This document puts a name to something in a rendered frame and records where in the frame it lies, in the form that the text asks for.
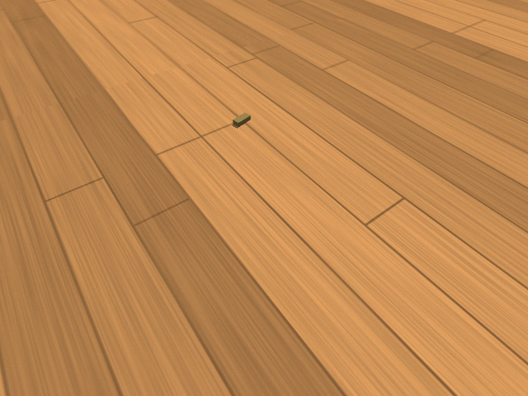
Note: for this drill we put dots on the small box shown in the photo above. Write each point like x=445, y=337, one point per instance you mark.
x=242, y=119

